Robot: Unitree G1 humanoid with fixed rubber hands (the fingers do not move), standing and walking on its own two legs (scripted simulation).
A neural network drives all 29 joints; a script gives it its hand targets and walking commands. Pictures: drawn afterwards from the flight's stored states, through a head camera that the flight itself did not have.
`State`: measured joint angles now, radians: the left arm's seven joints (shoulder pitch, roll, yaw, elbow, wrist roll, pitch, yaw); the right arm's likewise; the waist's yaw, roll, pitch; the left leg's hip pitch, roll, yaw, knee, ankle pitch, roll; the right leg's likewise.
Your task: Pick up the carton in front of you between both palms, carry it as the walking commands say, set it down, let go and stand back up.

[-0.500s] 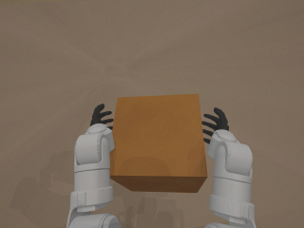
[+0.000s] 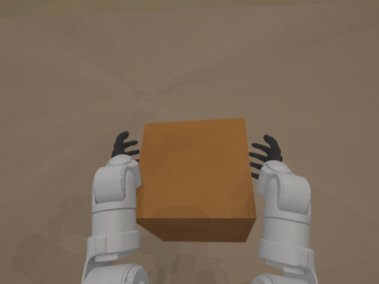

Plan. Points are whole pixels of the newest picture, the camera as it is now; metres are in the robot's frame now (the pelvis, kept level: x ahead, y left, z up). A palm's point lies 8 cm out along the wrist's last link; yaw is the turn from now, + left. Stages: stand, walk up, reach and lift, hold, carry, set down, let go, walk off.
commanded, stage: carry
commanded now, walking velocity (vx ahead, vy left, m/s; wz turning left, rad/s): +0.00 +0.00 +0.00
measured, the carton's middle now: (198, 187) +0.34 +0.00 +0.03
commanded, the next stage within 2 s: none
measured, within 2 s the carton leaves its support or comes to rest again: neither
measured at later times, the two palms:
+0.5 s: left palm (115, 173) +0.31 +0.16 +0.12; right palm (268, 178) +0.30 -0.13 +0.12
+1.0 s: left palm (108, 175) +0.30 +0.18 +0.12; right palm (263, 181) +0.29 -0.12 +0.12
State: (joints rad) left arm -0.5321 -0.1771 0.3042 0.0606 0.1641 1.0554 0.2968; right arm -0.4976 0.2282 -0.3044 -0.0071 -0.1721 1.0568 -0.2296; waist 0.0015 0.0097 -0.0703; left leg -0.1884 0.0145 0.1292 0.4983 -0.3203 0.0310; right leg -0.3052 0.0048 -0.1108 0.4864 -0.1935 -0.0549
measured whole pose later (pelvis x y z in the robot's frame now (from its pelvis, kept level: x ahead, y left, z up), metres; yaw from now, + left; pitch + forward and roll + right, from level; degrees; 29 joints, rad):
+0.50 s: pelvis -0.02 +0.01 +0.00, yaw +0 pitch +0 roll +0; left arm -0.55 -0.18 0.31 0.09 0.18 1.06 0.30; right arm -0.51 0.23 -0.32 0.02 -0.18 1.06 -0.23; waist -0.01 -0.01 -0.07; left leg -0.21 0.00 0.14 0.50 -0.30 0.05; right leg -0.32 -0.01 -0.10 0.48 -0.16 -0.04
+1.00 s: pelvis -0.03 +0.02 +0.00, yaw +0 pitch +0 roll +0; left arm -0.55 -0.18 0.31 0.07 0.18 1.06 0.30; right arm -0.51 0.23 -0.32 0.00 -0.17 1.06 -0.23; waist -0.01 0.00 -0.06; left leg -0.24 -0.01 0.15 0.52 -0.29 0.07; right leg -0.34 -0.03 -0.09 0.48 -0.14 -0.02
